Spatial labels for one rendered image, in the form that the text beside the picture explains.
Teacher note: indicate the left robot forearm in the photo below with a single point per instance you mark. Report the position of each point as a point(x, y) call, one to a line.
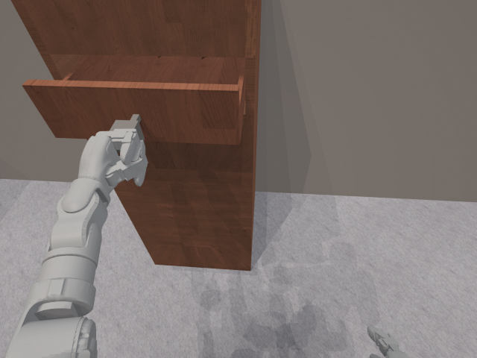
point(64, 288)

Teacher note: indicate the robot left hand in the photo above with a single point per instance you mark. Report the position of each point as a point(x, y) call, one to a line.
point(100, 160)

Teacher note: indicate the drawer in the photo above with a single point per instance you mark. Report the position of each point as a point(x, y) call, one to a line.
point(179, 99)

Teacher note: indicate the cabinet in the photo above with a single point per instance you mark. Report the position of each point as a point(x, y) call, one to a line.
point(195, 206)

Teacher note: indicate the robot left upper arm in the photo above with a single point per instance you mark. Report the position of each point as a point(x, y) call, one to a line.
point(56, 338)

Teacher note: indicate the handle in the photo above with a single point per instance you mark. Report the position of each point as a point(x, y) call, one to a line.
point(133, 123)

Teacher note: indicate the robot right hand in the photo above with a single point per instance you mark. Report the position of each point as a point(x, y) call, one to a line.
point(386, 342)

